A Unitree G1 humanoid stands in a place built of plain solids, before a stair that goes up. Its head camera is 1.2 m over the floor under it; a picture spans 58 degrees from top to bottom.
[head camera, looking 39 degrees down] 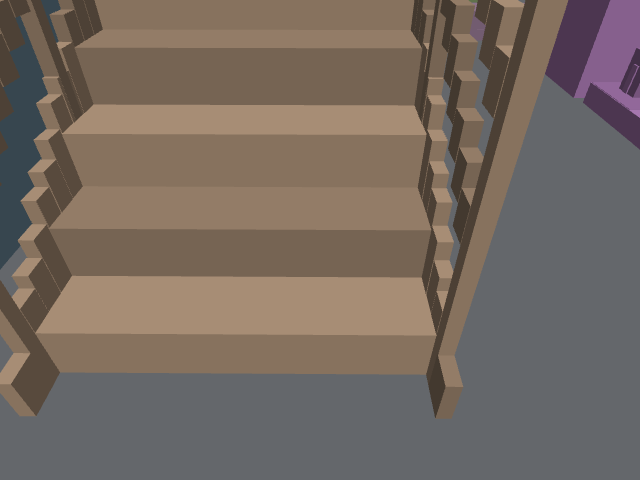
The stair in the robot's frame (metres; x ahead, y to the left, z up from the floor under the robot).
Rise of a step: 0.20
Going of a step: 0.24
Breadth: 1.27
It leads straight ahead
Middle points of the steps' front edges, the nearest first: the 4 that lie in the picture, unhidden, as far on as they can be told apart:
0.80 0.25 0.20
1.05 0.25 0.39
1.29 0.24 0.59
1.53 0.24 0.79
